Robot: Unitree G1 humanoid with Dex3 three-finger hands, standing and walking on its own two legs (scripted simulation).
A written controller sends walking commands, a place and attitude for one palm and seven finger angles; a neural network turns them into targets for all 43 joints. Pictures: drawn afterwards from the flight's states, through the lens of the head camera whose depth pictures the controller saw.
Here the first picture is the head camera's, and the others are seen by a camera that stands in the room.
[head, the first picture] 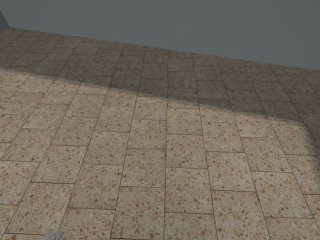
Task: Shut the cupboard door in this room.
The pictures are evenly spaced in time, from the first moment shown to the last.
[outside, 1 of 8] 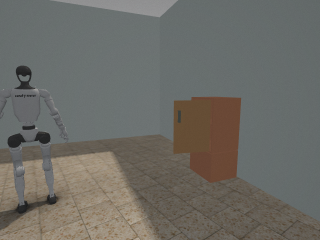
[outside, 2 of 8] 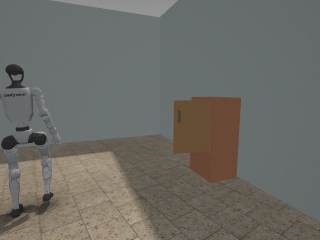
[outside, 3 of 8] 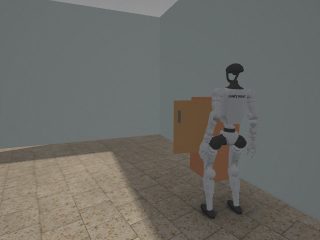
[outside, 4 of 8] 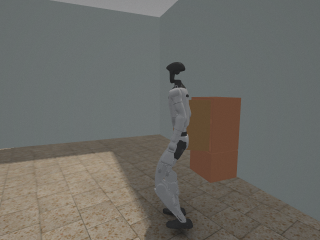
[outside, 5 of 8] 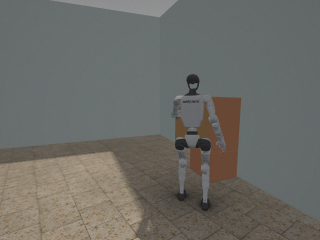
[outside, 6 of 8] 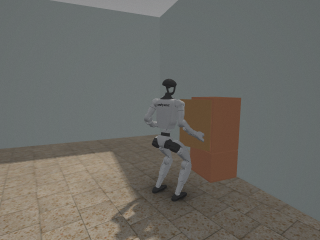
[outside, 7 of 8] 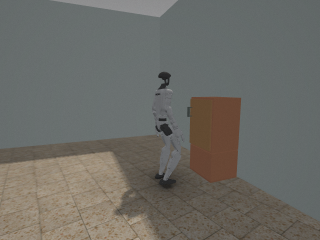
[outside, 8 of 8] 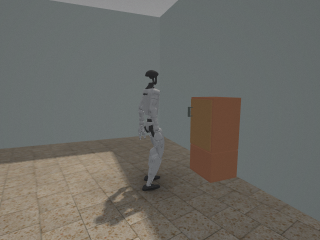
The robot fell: no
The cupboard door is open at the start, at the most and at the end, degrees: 79 79 0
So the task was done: yes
